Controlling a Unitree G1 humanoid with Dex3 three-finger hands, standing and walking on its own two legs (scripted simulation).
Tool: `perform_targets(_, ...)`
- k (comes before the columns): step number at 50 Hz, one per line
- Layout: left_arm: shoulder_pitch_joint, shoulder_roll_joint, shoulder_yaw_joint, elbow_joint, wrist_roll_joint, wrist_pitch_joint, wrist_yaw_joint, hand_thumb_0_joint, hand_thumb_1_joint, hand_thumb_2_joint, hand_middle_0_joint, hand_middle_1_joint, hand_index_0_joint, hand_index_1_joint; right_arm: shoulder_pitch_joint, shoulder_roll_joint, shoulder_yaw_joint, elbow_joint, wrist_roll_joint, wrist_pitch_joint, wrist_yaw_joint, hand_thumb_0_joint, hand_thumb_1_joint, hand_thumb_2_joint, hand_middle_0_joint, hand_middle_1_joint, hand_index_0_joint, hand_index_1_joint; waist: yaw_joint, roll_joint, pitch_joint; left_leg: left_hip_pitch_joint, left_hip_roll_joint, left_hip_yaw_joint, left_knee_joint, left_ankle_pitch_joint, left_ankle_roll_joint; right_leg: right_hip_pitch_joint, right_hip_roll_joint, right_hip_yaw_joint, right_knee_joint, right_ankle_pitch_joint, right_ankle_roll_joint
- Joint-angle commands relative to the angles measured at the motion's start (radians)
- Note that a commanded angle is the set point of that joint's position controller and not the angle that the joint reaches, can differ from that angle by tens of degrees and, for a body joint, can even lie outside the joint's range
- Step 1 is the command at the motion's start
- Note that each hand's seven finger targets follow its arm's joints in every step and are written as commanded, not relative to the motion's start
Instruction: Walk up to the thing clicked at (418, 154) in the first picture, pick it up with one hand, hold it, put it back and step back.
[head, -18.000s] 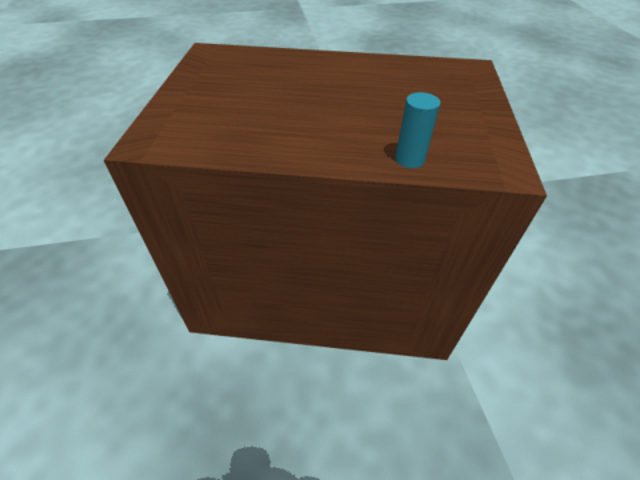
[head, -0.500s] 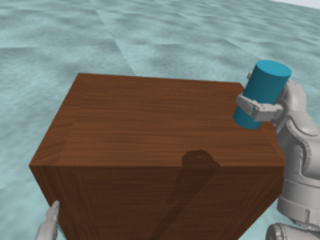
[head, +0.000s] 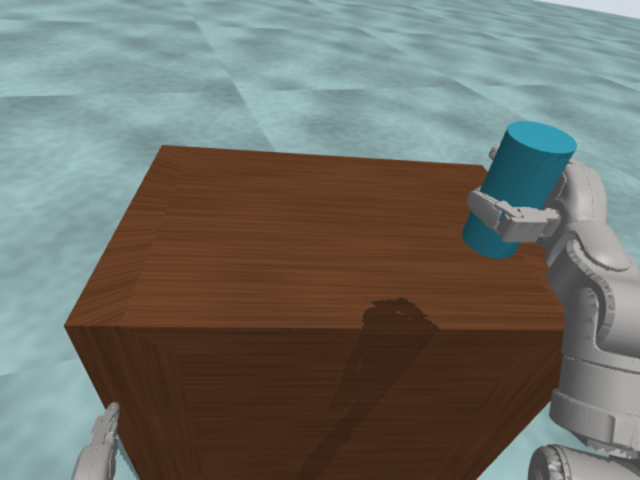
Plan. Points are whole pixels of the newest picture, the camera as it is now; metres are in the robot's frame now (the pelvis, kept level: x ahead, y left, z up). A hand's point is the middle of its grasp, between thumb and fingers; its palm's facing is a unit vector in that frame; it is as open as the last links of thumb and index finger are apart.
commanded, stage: hold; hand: right
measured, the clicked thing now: (512, 193) +0.33 -0.19 +0.28
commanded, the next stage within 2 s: crouch in 0.36 s
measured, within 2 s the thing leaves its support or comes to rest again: neither
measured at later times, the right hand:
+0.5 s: hand (509, 195) +0.33 -0.18 +0.27, palm faces +0.20 +0.98 +0.01, open 9.0 cm
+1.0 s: hand (487, 216) +0.39 -0.21 +0.20, palm faces +0.26 +0.97 +0.01, open 9.1 cm
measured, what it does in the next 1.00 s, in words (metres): stands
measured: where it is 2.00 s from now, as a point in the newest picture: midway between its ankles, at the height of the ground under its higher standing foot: outside the picture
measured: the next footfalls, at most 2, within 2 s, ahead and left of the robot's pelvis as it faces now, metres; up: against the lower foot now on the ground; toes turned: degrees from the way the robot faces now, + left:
none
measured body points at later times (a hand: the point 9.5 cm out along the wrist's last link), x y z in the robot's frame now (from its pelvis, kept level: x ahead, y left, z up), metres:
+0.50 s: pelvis -0.01 +0.00 +0.00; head -0.06 +0.03 +0.44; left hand +0.17 +0.26 -0.07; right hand +0.31 -0.23 +0.28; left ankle +0.05 +0.13 -0.73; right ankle +0.00 -0.14 -0.73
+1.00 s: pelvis -0.01 +0.00 +0.00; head -0.03 +0.01 +0.45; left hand +0.14 +0.26 -0.07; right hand +0.37 -0.26 +0.21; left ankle +0.05 +0.13 -0.73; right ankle +0.00 -0.14 -0.73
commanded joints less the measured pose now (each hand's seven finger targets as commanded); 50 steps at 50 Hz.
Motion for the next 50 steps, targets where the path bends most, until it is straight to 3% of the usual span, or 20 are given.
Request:
perform_targets(1,-0.154,0.115,0.033,-0.158,-0.006,-0.067,0.005,0.000,-0.539,0.047,-0.047,-0.053,-0.049,-0.051,-0.421,-0.208,-0.049,-0.185,0.002,-0.081,-0.001,0.000,-0.234,-1.275,1.265,1.398,1.308,1.398,-0.007,0.075,-0.134,0.064,-0.043,0.050,-0.090,0.028,0.010,-0.033,0.036,-0.032,-0.095,0.090,-0.031)
perform_targets(2,-0.207,0.093,-0.005,-0.230,-0.009,-0.073,0.004,0.000,-0.540,0.048,-0.048,-0.054,-0.050,-0.051,-0.420,-0.192,-0.037,-0.215,0.005,-0.085,0.002,0.000,-0.220,-1.261,1.248,1.382,1.292,1.382,-0.014,0.088,-0.140,0.073,-0.042,0.050,-0.094,0.017,0.008,-0.041,0.038,-0.034,-0.095,0.082,-0.032)
perform_targets(7,-0.137,0.110,0.034,-0.156,-0.007,-0.067,0.007,0.000,-0.542,0.049,-0.048,-0.054,-0.049,-0.052,-0.427,-0.199,-0.043,-0.222,0.005,-0.089,-0.003,0.000,-0.244,-1.266,1.258,1.387,1.300,1.387,0.003,0.058,-0.149,0.071,-0.040,0.046,-0.091,0.028,0.010,-0.029,0.039,-0.038,-0.095,0.087,-0.032)
perform_targets(9,-0.184,0.112,0.018,-0.236,-0.009,-0.074,0.006,0.000,-0.541,0.049,-0.047,-0.054,-0.049,-0.052,-0.422,-0.222,-0.064,-0.227,0.005,-0.090,-0.002,0.000,-0.244,-1.255,1.253,1.377,1.293,1.377,-0.004,0.092,-0.157,0.082,-0.040,0.046,-0.099,0.017,0.007,-0.029,0.040,-0.040,-0.096,0.081,-0.034)
perform_targets(10,-0.142,0.125,0.043,-0.166,-0.006,-0.066,0.008,0.000,-0.540,0.048,-0.048,-0.055,-0.051,-0.052,-0.435,-0.234,-0.065,-0.214,0.000,-0.087,-0.005,0.000,-0.238,-1.257,1.250,1.377,1.291,1.377,-0.001,0.070,-0.142,0.067,-0.042,0.047,-0.096,0.015,0.011,-0.033,0.039,-0.037,-0.097,0.077,-0.032)
perform_targets(12,-0.181,0.118,0.028,-0.222,-0.009,-0.077,0.006,0.000,-0.536,0.046,-0.047,-0.055,-0.050,-0.051,-0.441,-0.186,-0.030,-0.228,0.006,-0.087,0.000,0.000,-0.242,-1.256,1.253,1.379,1.294,1.379,0.006,0.072,-0.139,0.063,-0.044,0.050,-0.092,0.030,0.010,-0.027,0.037,-0.036,-0.098,0.086,-0.031)
perform_targets(13,-0.146,0.125,0.048,-0.173,-0.009,-0.073,0.007,0.000,-0.547,0.052,-0.048,-0.054,-0.048,-0.054,-0.420,-0.192,-0.039,-0.204,0.005,-0.080,-0.002,0.000,-0.269,-1.255,1.257,1.375,1.296,1.375,0.009,0.066,-0.133,0.058,-0.045,0.049,-0.093,0.025,0.011,-0.030,0.035,-0.035,-0.098,0.084,-0.029)
perform_targets(15,-0.127,0.102,0.016,-0.166,-0.009,-0.070,0.003,0.000,-0.545,0.050,-0.047,-0.053,-0.047,-0.052,-0.405,-0.194,-0.041,-0.188,0.007,-0.076,0.004,0.000,-0.262,-1.252,1.255,1.373,1.293,1.373,0.005,0.068,-0.124,0.058,-0.045,0.051,-0.094,0.042,0.011,-0.026,0.035,-0.032,-0.098,0.099,-0.031)
perform_targets(19,-0.157,0.141,0.050,-0.178,-0.004,-0.077,0.005,0.000,-0.546,0.051,-0.049,-0.053,-0.049,-0.054,-0.442,-0.202,-0.041,-0.176,0.004,-0.070,0.004,0.000,-0.246,-1.275,1.261,1.393,1.304,1.393,0.011,0.074,-0.132,0.059,-0.046,0.050,-0.095,0.039,0.012,-0.026,0.034,-0.030,-0.101,0.098,-0.028)
perform_targets(20,-0.203,0.101,0.004,-0.216,-0.006,-0.083,0.002,0.000,-0.542,0.048,-0.049,-0.053,-0.050,-0.052,-0.466,-0.184,-0.023,-0.192,0.006,-0.073,0.006,0.000,-0.262,-1.274,1.268,1.394,1.309,1.394,0.001,0.086,-0.130,0.063,-0.046,0.052,-0.096,0.034,0.008,-0.035,0.035,-0.031,-0.099,0.089,-0.031)
perform_targets(23,-0.191,0.091,0.003,-0.179,-0.006,-0.086,0.002,0.000,-0.518,0.047,-0.054,-0.071,-0.069,-0.056,-0.470,-0.220,-0.053,-0.182,0.004,-0.079,0.002,0.000,-0.192,-1.354,1.262,1.454,1.319,1.454,-0.006,0.073,-0.134,0.067,-0.041,0.046,-0.099,0.014,0.005,-0.042,0.041,-0.037,-0.096,0.068,-0.034)
perform_targets(25,-0.184,0.107,0.021,-0.215,-0.008,-0.089,0.004,0.000,-0.518,0.046,-0.040,-0.050,-0.047,-0.042,-0.466,-0.214,-0.050,-0.179,0.002,-0.080,0.002,0.000,-0.233,-1.267,1.284,1.403,1.323,1.403,0.009,0.087,-0.170,0.076,-0.042,0.044,-0.090,0.045,0.005,-0.025,0.040,-0.042,-0.087,0.100,-0.035)
perform_targets(28,-0.171,0.070,-0.026,-0.196,-0.008,-0.081,-0.004,0.000,-0.521,0.047,-0.040,-0.049,-0.047,-0.043,-0.432,-0.208,-0.045,-0.116,-0.001,-0.082,0.010,0.000,-0.234,-1.257,1.276,1.392,1.315,1.392,-0.001,0.092,-0.122,0.065,-0.041,0.043,-0.098,0.030,0.002,-0.053,0.041,-0.041,-0.092,0.084,-0.036)
perform_targets(30,-0.145,0.095,0.010,-0.160,-0.006,-0.082,-0.003,0.000,-0.530,0.051,-0.042,-0.048,-0.045,-0.044,-0.421,-0.214,-0.057,-0.059,-0.007,-0.088,0.010,0.000,-0.205,-1.276,1.281,1.411,1.324,1.411,0.016,0.101,-0.094,0.041,-0.043,0.041,-0.107,-0.006,0.002,-0.063,0.038,-0.041,-0.106,0.044,-0.039)
perform_targets(33,-0.155,0.109,0.020,-0.192,-0.002,-0.099,-0.003,0.000,-0.530,0.050,-0.042,-0.047,-0.045,-0.043,-0.426,-0.219,-0.065,-0.003,-0.014,-0.124,0.012,0.000,-0.195,-1.282,1.289,1.420,1.333,1.420,0.028,0.124,-0.084,0.026,-0.041,0.032,-0.116,-0.062,-0.004,-0.080,0.036,-0.039,-0.107,-0.016,-0.045)
perform_targets(35,-0.117,0.078,-0.006,-0.142,0.003,-0.103,-0.003,0.000,-0.531,0.051,-0.042,-0.048,-0.046,-0.044,-0.454,-0.237,-0.070,0.034,-0.023,-0.163,0.013,0.000,-0.215,-1.289,1.302,1.429,1.345,1.429,0.029,0.118,-0.060,0.009,-0.035,0.024,-0.116,-0.073,-0.008,-0.099,0.039,-0.043,-0.099,-0.028,-0.050)
perform_targets(38,-0.149,0.113,0.021,-0.224,0.004,-0.128,0.003,0.000,-0.530,0.052,-0.043,-0.049,-0.047,-0.044,-0.521,-0.250,-0.060,0.045,-0.034,-0.239,0.013,0.000,-0.218,-1.303,1.319,1.445,1.363,1.445,0.040,0.102,-0.138,0.021,-0.042,0.026,-0.088,-0.038,-0.001,-0.075,0.030,-0.036,-0.090,-0.002,-0.043)
perform_targets(40,-0.126,0.099,0.004,-0.244,0.007,-0.137,0.003,0.000,-0.533,0.055,-0.044,-0.051,-0.048,-0.047,-0.574,-0.244,-0.043,0.054,-0.043,-0.292,0.011,0.000,-0.233,-1.311,1.324,1.450,1.368,1.451,0.046,0.091,-0.180,0.030,-0.042,0.026,-0.075,-0.001,0.002,-0.061,0.028,-0.035,-0.078,0.031,-0.041)
perform_targets(44,-0.121,0.111,0.013,-0.211,0.013,-0.144,0.013,0.000,-0.538,0.061,-0.045,-0.051,-0.047,-0.049,-0.633,-0.298,-0.066,0.144,-0.061,-0.381,0.003,0.000,-0.271,-1.331,1.353,1.472,1.394,1.472,0.033,0.032,-0.207,0.025,-0.042,0.022,-0.054,0.037,0.010,-0.066,0.022,-0.032,-0.064,0.068,-0.029)
perform_targets(50,-0.109,0.085,-0.008,-0.182,0.018,-0.148,0.008,0.000,-0.523,0.048,-0.045,-0.051,-0.051,-0.044,-0.593,-0.308,-0.067,0.301,-0.069,-0.479,0.020,0.000,-0.228,-1.350,1.355,1.494,1.400,1.495,0.031,0.028,-0.222,0.029,-0.046,0.019,-0.045,0.024,0.012,-0.104,0.015,-0.033,-0.062,0.052,-0.027)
